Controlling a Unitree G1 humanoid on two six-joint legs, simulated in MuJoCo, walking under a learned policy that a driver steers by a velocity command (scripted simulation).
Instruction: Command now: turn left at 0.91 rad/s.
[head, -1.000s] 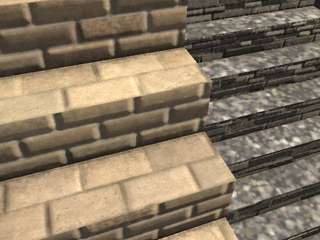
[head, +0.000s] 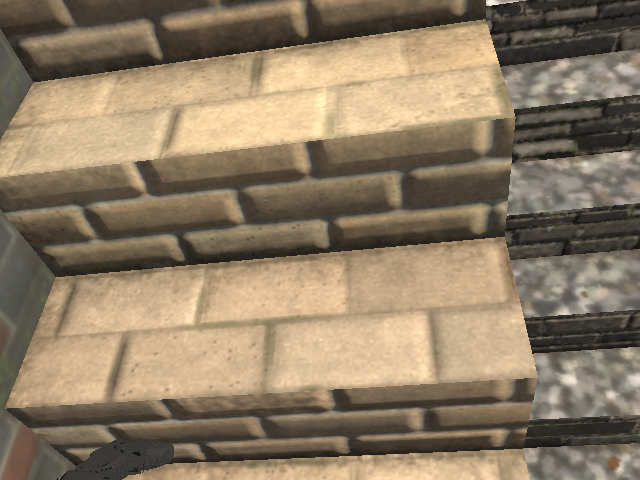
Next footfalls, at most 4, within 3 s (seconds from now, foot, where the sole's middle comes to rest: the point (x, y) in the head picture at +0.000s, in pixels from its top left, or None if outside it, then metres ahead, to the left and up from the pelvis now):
0.04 right None -0.18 -0.01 -0.82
0.12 left None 0.01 0.05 -0.66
0.42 left None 0.06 -0.04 -0.65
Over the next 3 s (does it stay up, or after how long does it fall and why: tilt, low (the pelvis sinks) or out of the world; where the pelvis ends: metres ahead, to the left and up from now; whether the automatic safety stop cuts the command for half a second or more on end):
falls after 0.92 s (tilt)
